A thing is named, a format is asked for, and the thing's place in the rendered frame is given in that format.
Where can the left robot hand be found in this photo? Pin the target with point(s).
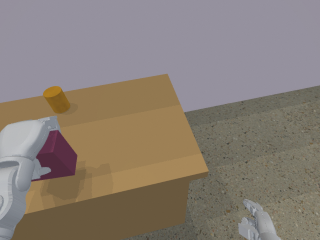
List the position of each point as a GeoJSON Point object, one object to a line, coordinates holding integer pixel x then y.
{"type": "Point", "coordinates": [26, 138]}

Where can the sponge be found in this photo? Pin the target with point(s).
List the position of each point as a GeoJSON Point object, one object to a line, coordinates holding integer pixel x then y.
{"type": "Point", "coordinates": [57, 155]}

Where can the right robot hand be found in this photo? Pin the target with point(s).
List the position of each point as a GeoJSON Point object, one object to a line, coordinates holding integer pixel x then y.
{"type": "Point", "coordinates": [249, 228]}

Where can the left robot forearm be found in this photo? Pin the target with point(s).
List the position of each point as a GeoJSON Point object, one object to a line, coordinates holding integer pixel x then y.
{"type": "Point", "coordinates": [16, 174]}

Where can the table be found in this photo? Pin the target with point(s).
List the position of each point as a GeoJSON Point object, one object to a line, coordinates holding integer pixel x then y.
{"type": "Point", "coordinates": [136, 156]}

